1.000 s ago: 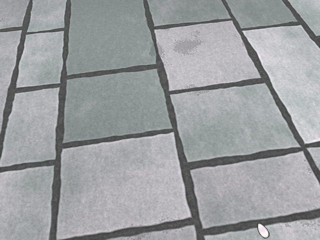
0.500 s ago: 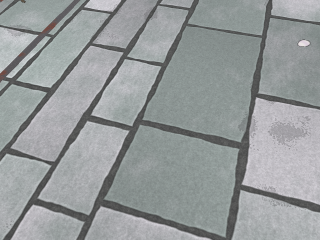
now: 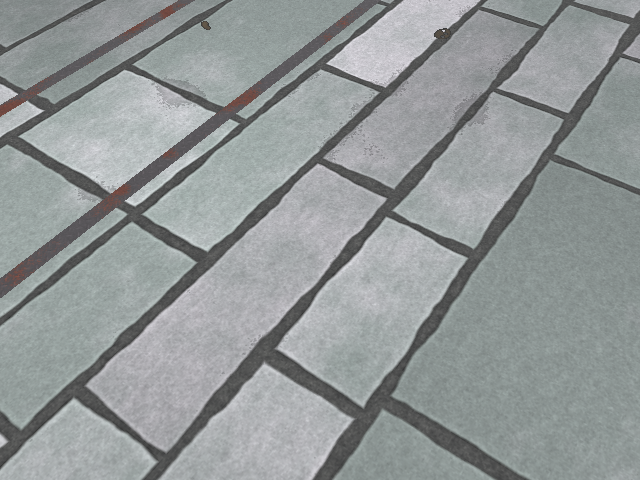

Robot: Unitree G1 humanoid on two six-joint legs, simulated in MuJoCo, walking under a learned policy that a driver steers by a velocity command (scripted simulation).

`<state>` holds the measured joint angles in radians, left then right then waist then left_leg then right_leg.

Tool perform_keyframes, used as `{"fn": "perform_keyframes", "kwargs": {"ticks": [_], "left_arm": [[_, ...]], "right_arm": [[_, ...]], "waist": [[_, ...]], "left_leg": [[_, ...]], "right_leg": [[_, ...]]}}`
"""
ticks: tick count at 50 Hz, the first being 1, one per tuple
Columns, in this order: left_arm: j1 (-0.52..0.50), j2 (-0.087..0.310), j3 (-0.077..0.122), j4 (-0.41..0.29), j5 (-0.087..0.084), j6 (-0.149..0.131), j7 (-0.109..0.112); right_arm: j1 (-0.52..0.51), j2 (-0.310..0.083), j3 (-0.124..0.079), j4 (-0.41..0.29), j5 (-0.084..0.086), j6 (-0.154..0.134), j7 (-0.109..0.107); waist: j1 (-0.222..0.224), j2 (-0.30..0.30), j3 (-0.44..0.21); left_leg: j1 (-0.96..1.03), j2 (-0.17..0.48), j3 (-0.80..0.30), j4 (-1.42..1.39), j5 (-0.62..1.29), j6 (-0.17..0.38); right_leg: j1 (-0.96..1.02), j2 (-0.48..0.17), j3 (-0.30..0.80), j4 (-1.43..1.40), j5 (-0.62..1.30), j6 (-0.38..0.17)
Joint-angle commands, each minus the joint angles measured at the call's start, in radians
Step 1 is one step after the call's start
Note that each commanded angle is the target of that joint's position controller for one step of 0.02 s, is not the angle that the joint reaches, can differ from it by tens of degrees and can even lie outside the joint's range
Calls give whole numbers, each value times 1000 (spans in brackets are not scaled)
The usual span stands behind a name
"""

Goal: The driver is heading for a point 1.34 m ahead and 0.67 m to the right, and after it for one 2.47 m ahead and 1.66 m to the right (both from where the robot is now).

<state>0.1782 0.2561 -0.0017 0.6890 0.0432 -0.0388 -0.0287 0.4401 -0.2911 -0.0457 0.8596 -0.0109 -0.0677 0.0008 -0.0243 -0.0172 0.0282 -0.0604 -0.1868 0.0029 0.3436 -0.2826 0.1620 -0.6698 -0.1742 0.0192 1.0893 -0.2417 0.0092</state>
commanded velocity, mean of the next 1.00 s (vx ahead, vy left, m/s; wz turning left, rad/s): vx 1.00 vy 0.00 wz -0.57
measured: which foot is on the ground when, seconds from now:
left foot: down 0.00-0.20, up 0.22-0.60, down 0.62-1.00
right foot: up 0.00-0.20, down 0.22-0.62, up 0.64-1.00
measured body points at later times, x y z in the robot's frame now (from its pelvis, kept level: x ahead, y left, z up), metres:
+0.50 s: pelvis +0.49 -0.06 +0.01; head +0.51 -0.05 +0.46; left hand +0.45 +0.23 -0.12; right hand +0.71 -0.30 -0.04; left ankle +0.68 +0.09 -0.68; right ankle +0.39 -0.13 -0.73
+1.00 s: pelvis +0.94 -0.14 -0.02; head +0.97 -0.16 +0.42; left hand +1.30 -0.13 -0.06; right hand +0.71 -0.32 -0.14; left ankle +0.80 +0.07 -0.73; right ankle +1.06 -0.30 -0.70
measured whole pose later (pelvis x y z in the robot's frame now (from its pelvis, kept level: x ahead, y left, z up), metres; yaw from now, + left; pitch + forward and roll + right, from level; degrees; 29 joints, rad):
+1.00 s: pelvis +0.94 -0.14 -0.02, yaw -37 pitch +2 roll +2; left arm -0.06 0.33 0.03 0.57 0.03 0.00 -0.09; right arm 0.52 -0.30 -0.04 0.91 -0.03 -0.10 -0.01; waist -0.08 -0.04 0.03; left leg 0.24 0.01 0.30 0.24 -0.45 -0.06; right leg -0.74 -0.02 -0.15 0.80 -0.06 -0.15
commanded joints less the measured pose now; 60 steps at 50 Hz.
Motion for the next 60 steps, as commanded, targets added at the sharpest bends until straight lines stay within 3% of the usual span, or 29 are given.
{"fn": "perform_keyframes", "kwargs": {"ticks": [1, 4, 7, 10, 11, 12, 13, 14, 15, 16, 20, 23, 28, 30, 31, 32, 33, 34, 35, 40, 47, 49, 51, 52, 53, 54, 55, 57, 60], "left_arm": [[-113, 68, 9, -84, -5, -7, -15], [-186, 58, 4, -99, -26, -19, -26], [-173, 104, 21, -91, -19, -21, -12], [231, 194, 66, 36, -24, -14, 18], [430, 245, 90, 89, -19, -5, 35], [446, 370, 129, 103, 4, -4, 36], [364, 277, 116, 94, -23, 3, 15], [256, 252, 113, 83, -20, -4, 12], [238, 193, 104, 95, -27, -7, 7], [235, 162, 94, 112, -27, -10, 11], [215, 171, 89, 129, -36, -35, 17], [174, 204, 110, 95, -38, -48, 14], [253, 247, 137, 92, -53, -45, 10], [248, 276, 142, 92, -41, -39, 13], [213, 242, 133, 78, -38, -46, 10], [217, 75, 90, 32, -46, -55, 17], [303, 62, 70, -26, -77, -48, 15], [203, 132, 77, 7, -49, -25, 23], [128, 143, 80, 3, -31, -16, 12], [-6, 69, 60, -67, -10, 45, -38], [-225, 79, 24, -168, -14, 46, -75], [-189, 108, 32, -143, -14, 41, -68], [59, 166, 60, -74, -15, 33, -53], [284, 210, 89, -2, -17, 27, -35], [321, 253, 117, 38, -29, 30, -5], [197, 374, 139, 0, -15, 53, 9], [243, 388, 151, -42, -16, 62, 13], [196, 291, 132, -7, -25, 46, 30], [126, 220, 101, -2, -28, 0, 37]], "right_arm": [[-52, -107, -24, -66, 10, -47, 9], [6, -132, -26, -33, 27, -66, 11], [28, -182, -32, 0, 10, -61, 0], [-33, -235, -46, 8, -44, -20, -28], [-71, -210, -38, -4, -53, -14, -34], [47, -50, 0, -59, -5, -30, -5], [-18, -95, 5, -71, -24, -59, 1], [-124, -95, 12, -111, -15, -68, 0], [-179, -106, 20, -127, -29, -74, 3], [-214, -89, 26, -145, -42, -69, 7], [-282, -50, 52, -232, -68, -11, 21], [-448, -34, 75, -298, -30, -17, 43], [-463, -96, 48, -292, -17, -24, 25], [-251, -153, 14, -233, -22, -34, 1], [-52, -207, -11, -201, -36, -39, -20], [105, -287, -35, -184, -71, -40, -38], [20, -338, -52, -186, -61, -27, -31], [-99, -213, -35, -210, -54, -22, -28], [-143, -134, -17, -207, -44, -23, -23], [-65, -44, 4, -89, -10, -54, -6], [-81, -122, -12, -50, -16, -70, -8], [-25, -174, -24, -47, -15, -55, -20], [-58, -240, -43, -65, -22, -21, -36], [-107, -248, -46, -91, -26, -7, -34], [-104, -196, -40, -90, -37, -1, -18], [-41, -74, -9, -181, -39, -11, -5], [-132, -137, -9, -261, -27, -38, -6], [-204, -146, 2, -262, -29, -62, -7], [-161, -124, 9, -242, -64, -3, -9]], "waist": [[12, 5, 125], [-21, 18, 109], [-1, 51, 41], [212, 115, -179], [305, 90, -254], [173, -292, -352], [170, -193, -380], [129, -108, -195], [109, 37, -127], [76, 71, -51], [-18, 2, 66], [11, -28, 102], [61, -32, 7], [-51, 9, -142], [-152, 35, -252], [-168, 257, -376], [-56, 479, -456], [-59, 244, -263], [-61, 128, -149], [4, 116, -16], [41, 48, 106], [63, 80, 46], [207, 125, -95], [301, 111, -187], [275, -14, -177], [107, -241, -193], [175, -121, -342], [91, 79, -61], [-29, 115, 27]], "left_leg": [[-181, 222, -166, -268, 335, 100], [-124, 259, -134, -346, 537, 58], [110, 294, -91, -223, 993, 16], [169, 327, -12, 309, 1307, -25], [-19, 288, 20, 668, 1105, -34], [-499, 92, 14, 1190, 182, -114], [-656, 64, -92, 1243, -112, -88], [-735, 151, -129, 1209, -18, -86], [-695, 198, -123, 1115, 18, -86], [-657, 228, -117, 1037, 11, -95], [-569, 283, -68, 755, -50, -171], [-344, 266, -12, 377, 222, -207], [-228, 216, -25, 183, 319, -196], [12, 177, -1, 166, 143, -173], [247, 283, -86, 201, 4, -149], [472, 576, -456, 109, -404, -116], [482, 704, -952, -114, -584, -21], [342, 635, -796, -117, -627, -21], [219, 581, -580, -88, -404, -35], [51, 468, -111, -120, 230, -100], [-27, 391, 258, -204, 735, -147], [71, 394, 278, -71, 1164, -161], [58, 443, 258, 277, 1383, -154], [-72, 450, 231, 577, 1285, -140], [-304, 313, 226, 949, 445, -152], [-685, 167, 164, 1331, -236, -202], [-828, 172, -60, 1370, -174, -198], [-818, 264, -88, 1143, -66, -191], [-612, 320, -90, 936, -150, -235]], "right_leg": [[24, 11, -60, -248, 215, -3], [180, 73, -102, -454, 463, -53], [236, 165, -137, -528, 370, -101], [579, 260, -160, -522, 118, -151], [815, 176, -65, -473, -27, -190], [1128, -109, 532, -547, -254, -399], [1117, -133, 880, -784, -278, -406], [977, -116, 739, -804, -234, -388], [830, -86, 631, -816, -152, -358], [683, -40, 541, -833, -93, -334], [336, 66, 382, -937, -57, -332], [142, 144, 283, -1008, 14, -278], [427, 99, 333, -868, 314, -195], [469, 149, 288, -528, 540, -152], [328, 196, 248, -239, 446, -129], [90, 275, 163, 105, -186, -128], [-92, 270, 99, 311, -251, -129], [-173, 184, 72, 351, -136, -134], [-168, 147, 54, 294, -65, -127], [-158, 70, 31, 204, -10, -93], [41, 137, -175, -257, 239, -146], [163, 225, -243, -311, 199, -180], [448, 282, -217, -320, 112, -224], [713, 293, -148, -370, 79, -265], [890, 240, -24, -437, 17, -296], [1052, 17, 455, -501, 95, -418], [1135, -72, 750, -714, -110, -518], [818, -51, 697, -856, -107, -437], [450, 66, 484, -865, 98, -401]]}}
Next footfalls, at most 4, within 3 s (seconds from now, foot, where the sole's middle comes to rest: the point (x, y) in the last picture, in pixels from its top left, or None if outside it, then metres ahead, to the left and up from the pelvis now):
0.22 right None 0.43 -0.13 -0.77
0.62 left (303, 335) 0.84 0.05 -0.77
1.06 right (436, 243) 1.11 -0.31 -0.77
1.44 left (475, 144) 1.52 -0.49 -0.77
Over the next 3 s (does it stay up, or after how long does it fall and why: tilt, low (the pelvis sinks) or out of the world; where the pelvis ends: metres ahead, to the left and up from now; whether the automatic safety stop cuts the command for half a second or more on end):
stays up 1.48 -0.70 0.01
